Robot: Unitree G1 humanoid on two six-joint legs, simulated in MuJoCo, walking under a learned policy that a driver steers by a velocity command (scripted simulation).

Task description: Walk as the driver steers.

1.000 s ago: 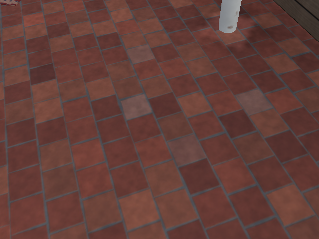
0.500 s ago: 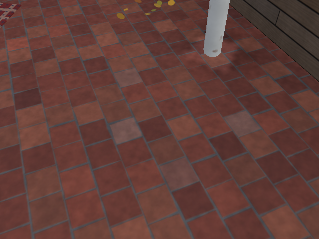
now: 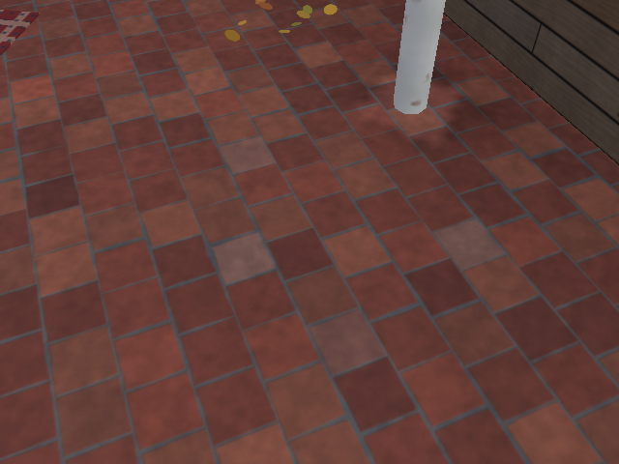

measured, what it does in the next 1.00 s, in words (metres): stands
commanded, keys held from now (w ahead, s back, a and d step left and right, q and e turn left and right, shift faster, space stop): no key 1.00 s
